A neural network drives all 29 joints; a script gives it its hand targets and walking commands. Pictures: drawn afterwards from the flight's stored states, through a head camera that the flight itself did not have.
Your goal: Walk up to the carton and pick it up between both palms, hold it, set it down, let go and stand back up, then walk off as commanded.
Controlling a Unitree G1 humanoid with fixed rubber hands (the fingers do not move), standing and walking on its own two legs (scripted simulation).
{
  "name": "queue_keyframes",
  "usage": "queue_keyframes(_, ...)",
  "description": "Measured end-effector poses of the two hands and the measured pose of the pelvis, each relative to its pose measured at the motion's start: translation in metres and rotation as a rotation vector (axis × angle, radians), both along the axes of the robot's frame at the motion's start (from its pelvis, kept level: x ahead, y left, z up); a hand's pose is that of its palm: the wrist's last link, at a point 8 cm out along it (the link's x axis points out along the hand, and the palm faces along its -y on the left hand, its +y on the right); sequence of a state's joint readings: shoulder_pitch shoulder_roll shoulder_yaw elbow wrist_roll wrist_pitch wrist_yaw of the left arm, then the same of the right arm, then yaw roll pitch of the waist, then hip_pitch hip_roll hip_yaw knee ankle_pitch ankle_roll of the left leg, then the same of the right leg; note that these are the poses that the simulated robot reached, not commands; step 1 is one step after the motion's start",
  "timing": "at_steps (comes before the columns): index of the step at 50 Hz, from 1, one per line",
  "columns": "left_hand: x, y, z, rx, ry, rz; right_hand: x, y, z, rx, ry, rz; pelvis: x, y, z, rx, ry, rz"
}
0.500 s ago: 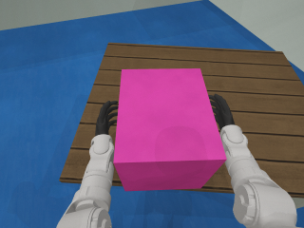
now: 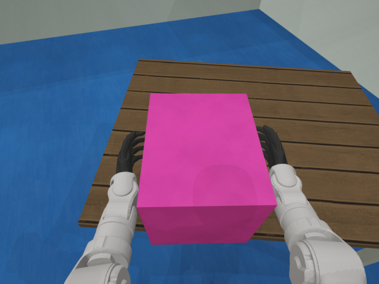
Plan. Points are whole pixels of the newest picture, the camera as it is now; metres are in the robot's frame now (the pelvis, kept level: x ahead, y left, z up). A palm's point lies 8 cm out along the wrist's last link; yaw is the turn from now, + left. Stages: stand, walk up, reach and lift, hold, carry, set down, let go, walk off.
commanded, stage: reach and lift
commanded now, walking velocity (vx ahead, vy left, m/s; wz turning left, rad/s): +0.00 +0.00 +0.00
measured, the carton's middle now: (199, 169) +0.41 +0.02 -0.02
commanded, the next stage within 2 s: none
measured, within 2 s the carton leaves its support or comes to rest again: leaves its support in 0.12 s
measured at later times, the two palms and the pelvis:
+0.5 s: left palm (114, 155) +0.36 +0.19 +0.09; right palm (283, 152) +0.38 -0.14 +0.11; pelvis -0.02 +0.01 +0.00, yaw +3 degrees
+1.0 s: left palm (94, 139) +0.35 +0.22 +0.14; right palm (276, 137) +0.38 -0.12 +0.15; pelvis -0.01 +0.02 +0.00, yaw +3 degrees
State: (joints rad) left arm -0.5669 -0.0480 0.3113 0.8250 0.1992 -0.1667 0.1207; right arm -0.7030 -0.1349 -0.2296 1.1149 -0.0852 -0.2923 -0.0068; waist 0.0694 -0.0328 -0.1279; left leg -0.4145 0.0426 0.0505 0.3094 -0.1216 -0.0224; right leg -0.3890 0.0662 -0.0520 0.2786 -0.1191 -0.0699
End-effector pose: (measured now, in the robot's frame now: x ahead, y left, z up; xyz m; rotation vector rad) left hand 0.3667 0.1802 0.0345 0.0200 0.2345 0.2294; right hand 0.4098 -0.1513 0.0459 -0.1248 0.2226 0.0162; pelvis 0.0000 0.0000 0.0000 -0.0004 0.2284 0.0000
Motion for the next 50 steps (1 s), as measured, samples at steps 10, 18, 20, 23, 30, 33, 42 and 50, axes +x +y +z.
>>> queue_keyframes(10, -0.017, 0.017, 0.017, 0.018, -0.023, 0.019, -0.013, 0.018, 0.013, 0.046, -0.025, 0.000, -0.008, 0.003, 0.000, -0.008, -0.027, 0.033)
queue_keyframes(18, -0.013, 0.017, 0.050, 0.025, -0.046, -0.012, -0.018, 0.017, 0.048, 0.048, -0.049, -0.032, -0.013, 0.004, 0.001, -0.003, -0.096, 0.050)
queue_keyframes(20, -0.012, 0.015, 0.055, 0.019, -0.043, -0.025, -0.020, 0.015, 0.055, 0.037, -0.046, -0.042, -0.014, 0.004, 0.002, 0.000, -0.120, 0.051)
queue_keyframes(23, -0.010, 0.012, 0.059, 0.009, -0.028, -0.045, -0.023, 0.011, 0.061, 0.029, -0.031, -0.057, -0.015, 0.005, 0.003, 0.002, -0.153, 0.048)
queue_keyframes(30, -0.012, 0.007, 0.060, 0.000, -0.010, -0.063, -0.032, 0.005, 0.059, 0.049, -0.012, -0.074, -0.016, 0.010, 0.004, -0.001, -0.190, 0.034)
queue_keyframes(33, -0.014, 0.008, 0.061, 0.002, -0.003, -0.060, -0.034, 0.006, 0.055, 0.053, -0.006, -0.071, -0.016, 0.013, 0.004, -0.003, -0.190, 0.029)
queue_keyframes(42, -0.012, 0.019, 0.080, -0.001, -0.018, -0.040, -0.029, 0.018, 0.065, 0.076, -0.020, -0.067, -0.016, 0.015, 0.003, -0.005, -0.180, 0.040)
queue_keyframes(50, -0.012, 0.036, 0.109, 0.000, -0.065, -0.040, -0.025, 0.035, 0.104, 0.078, -0.069, -0.074, -0.011, 0.018, 0.004, -0.004, -0.236, 0.061)
